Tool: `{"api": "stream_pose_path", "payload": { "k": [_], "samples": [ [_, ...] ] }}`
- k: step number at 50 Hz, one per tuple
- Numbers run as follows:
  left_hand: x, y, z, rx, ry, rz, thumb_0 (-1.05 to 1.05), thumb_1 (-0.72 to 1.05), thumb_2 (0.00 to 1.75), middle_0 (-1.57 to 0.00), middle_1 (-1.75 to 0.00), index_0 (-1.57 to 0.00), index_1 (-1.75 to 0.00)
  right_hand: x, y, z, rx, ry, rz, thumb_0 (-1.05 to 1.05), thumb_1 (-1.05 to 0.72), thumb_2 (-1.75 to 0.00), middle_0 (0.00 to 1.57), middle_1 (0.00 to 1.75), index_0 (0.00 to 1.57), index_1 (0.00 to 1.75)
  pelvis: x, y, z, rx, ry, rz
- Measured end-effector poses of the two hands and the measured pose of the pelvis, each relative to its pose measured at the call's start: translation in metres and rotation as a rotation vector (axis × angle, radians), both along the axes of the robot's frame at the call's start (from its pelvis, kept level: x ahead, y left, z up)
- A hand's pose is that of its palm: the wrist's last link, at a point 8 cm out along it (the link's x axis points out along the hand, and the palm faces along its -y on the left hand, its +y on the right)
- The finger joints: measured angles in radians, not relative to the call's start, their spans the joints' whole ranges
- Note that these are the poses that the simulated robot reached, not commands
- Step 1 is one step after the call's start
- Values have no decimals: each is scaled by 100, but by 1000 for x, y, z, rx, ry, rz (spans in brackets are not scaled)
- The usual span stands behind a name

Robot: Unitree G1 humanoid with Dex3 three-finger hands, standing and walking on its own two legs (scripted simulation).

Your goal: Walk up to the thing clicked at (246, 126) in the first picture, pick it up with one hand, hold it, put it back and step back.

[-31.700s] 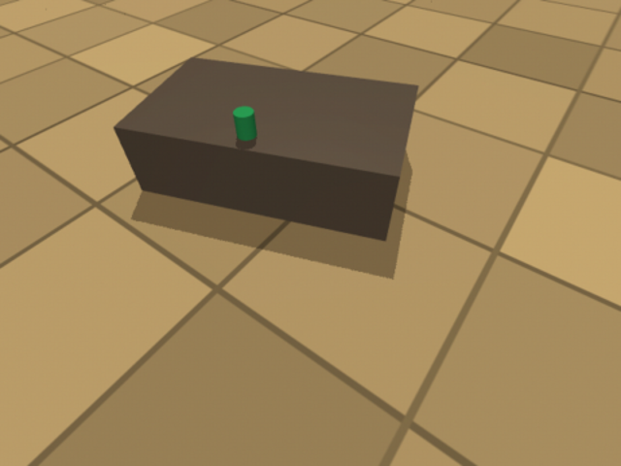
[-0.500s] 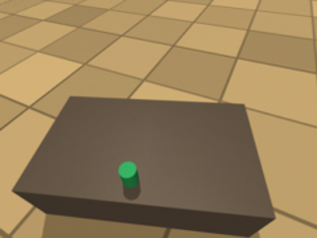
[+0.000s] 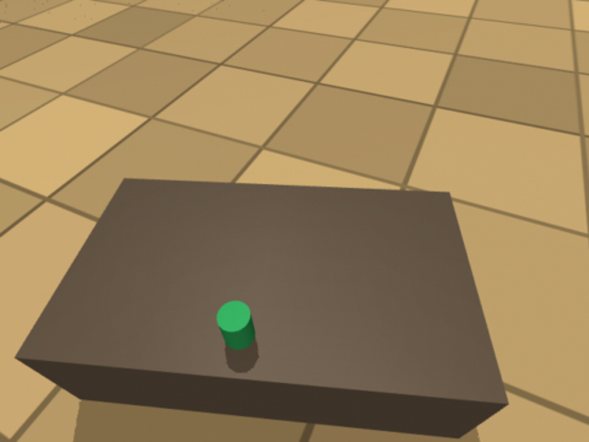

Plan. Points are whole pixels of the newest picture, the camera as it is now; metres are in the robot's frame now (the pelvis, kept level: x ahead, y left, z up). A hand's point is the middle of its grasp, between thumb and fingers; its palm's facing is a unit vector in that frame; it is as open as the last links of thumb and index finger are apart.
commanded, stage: stand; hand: left
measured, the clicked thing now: (236, 325) +0.46 +0.18 -0.37
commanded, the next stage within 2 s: step back in 0.84 s
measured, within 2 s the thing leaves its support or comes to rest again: neither
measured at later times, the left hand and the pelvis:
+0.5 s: hand out of the picture +0.07 +0.26 -0.15, palm faces +0.00 -0.94 -0.35, open 7.3 cm; pelvis +0.00 +0.00 +0.00, yaw +0 degrees
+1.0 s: hand out of the picture +0.08 +0.28 -0.16, palm faces +0.00 -0.93 -0.37, open 7.3 cm; pelvis -0.03 +0.02 -0.01, yaw -1 degrees
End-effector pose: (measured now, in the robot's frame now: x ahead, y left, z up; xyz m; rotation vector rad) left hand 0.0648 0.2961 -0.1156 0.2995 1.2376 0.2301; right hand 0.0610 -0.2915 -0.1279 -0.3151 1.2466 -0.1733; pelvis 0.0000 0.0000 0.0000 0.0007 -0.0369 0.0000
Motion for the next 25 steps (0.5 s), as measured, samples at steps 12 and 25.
{"api": "stream_pose_path", "payload": {
  "k": [12, 25],
  "samples": [
    [4, 1, 0, -1, -5, -8, 0, 91, 90, -20, -30, -20, -31, 0, 1, 1, 0, -2, -6, 0, -90, -89, 20, 30, 21, 30, 1, 1, 0, 0, -1, -4],
    [3, 3, 0, 2, -3, -13, 0, 91, 90, -20, -30, -20, -30, 0, 1, 2, 0, -4, -10, 0, -90, -89, 20, 30, 21, 30, 1, 2, 0, -1, 0, -8]
  ]
}}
